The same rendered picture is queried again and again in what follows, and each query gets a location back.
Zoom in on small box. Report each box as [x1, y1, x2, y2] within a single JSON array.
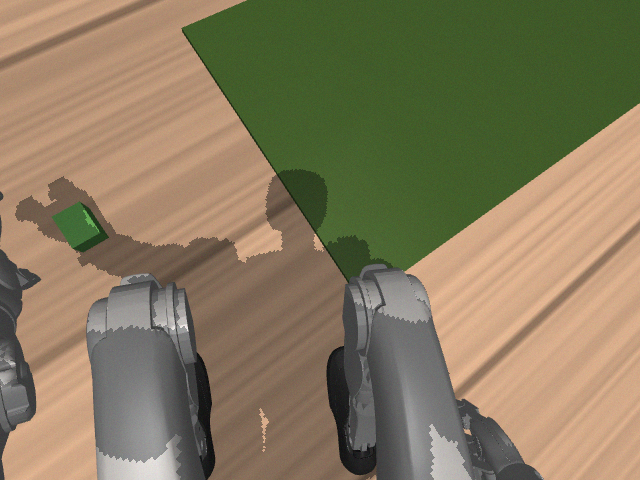
[[52, 202, 109, 252]]

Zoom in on left robot foot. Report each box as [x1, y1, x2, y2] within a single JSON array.
[[194, 353, 215, 480]]

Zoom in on right robot arm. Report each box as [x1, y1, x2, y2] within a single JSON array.
[[496, 463, 544, 480]]

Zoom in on right robot hand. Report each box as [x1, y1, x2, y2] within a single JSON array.
[[456, 399, 525, 480]]

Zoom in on left robot arm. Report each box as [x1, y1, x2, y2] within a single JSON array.
[[0, 249, 36, 480]]

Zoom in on right robot foot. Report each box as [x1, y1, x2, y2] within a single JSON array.
[[327, 346, 376, 475]]

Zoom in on left robot hand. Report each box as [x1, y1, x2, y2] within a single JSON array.
[[0, 191, 41, 290]]

